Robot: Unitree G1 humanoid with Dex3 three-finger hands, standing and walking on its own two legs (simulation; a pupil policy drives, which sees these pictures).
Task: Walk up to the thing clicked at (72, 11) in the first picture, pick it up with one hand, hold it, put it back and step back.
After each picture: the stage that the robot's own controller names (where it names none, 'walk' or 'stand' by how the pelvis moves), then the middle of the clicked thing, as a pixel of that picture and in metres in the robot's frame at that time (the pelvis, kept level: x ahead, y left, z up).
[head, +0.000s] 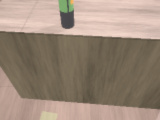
stand; (66, 3) +0.72 +0.09 +0.11
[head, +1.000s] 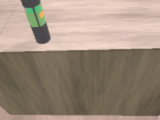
walk; (35, 16) +0.60 +0.22 +0.13
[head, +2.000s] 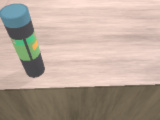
stand; (26, 46) +0.40 +0.20 +0.14
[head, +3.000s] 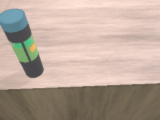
stand; (25, 48) +0.41 +0.21 +0.12
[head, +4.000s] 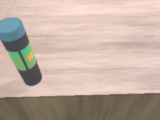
stand; (23, 56) +0.39 +0.22 +0.11
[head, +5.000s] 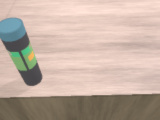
stand; (23, 56) +0.39 +0.22 +0.11
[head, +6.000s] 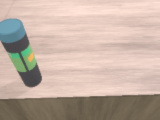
stand; (23, 58) +0.38 +0.22 +0.11
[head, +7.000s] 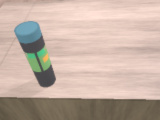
rise first; (38, 58) +0.38 +0.19 +0.12
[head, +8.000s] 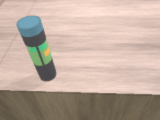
go down; (40, 52) +0.40 +0.20 +0.12
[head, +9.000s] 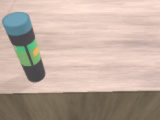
go down; (28, 52) +0.41 +0.19 +0.12
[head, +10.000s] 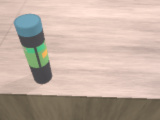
go down; (36, 53) +0.40 +0.18 +0.12
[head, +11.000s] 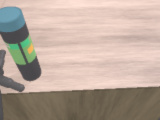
close in; (22, 49) +0.40 +0.20 +0.14
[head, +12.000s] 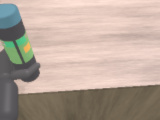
lift; (19, 48) +0.39 +0.20 +0.15
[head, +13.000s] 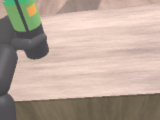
lift; (23, 13) +0.35 +0.15 +0.34
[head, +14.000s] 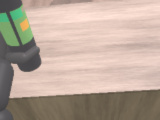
hold; (16, 28) +0.35 +0.18 +0.28
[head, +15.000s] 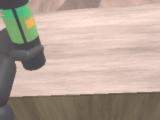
hold; (21, 26) +0.34 +0.17 +0.30
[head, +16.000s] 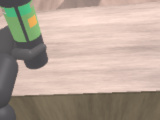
crouch; (24, 24) +0.34 +0.16 +0.30
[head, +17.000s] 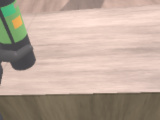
crouch; (8, 25) +0.32 +0.19 +0.32
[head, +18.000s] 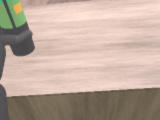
lower; (9, 12) +0.40 +0.20 +0.30
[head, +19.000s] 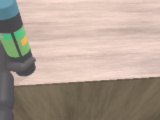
lower; (15, 42) +0.41 +0.20 +0.15
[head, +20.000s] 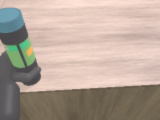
lower; (21, 52) +0.38 +0.20 +0.15
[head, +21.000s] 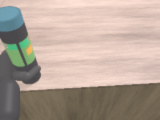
lower; (20, 51) +0.38 +0.20 +0.15
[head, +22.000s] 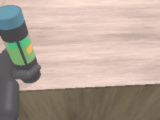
lower; (21, 50) +0.39 +0.20 +0.15
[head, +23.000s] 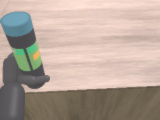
open; (28, 55) +0.37 +0.18 +0.14
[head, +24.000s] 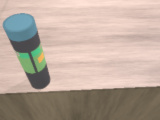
sink last; (32, 57) +0.36 +0.17 +0.14
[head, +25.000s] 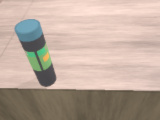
stand; (39, 57) +0.38 +0.18 +0.12
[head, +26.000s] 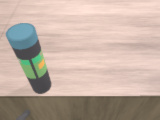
stand; (33, 63) +0.35 +0.18 +0.12
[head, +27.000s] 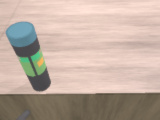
stand; (32, 61) +0.36 +0.19 +0.12
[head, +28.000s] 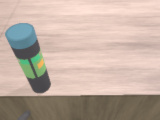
stand; (32, 63) +0.35 +0.19 +0.12
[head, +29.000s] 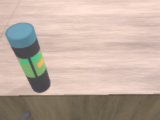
stand; (32, 63) +0.35 +0.19 +0.12
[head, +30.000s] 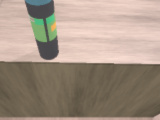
walk; (44, 26) +0.44 +0.13 +0.14
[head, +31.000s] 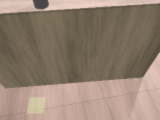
walk; out of the picture +0.73 +0.22 +0.15
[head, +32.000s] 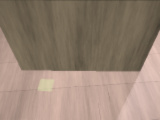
stand; out of the picture +1.04 +0.17 +0.13
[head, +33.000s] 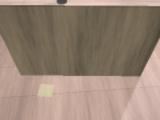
stand; out of the picture +0.99 +0.16 +0.11
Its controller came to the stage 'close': yes
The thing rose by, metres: 0.21
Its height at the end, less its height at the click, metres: +0.00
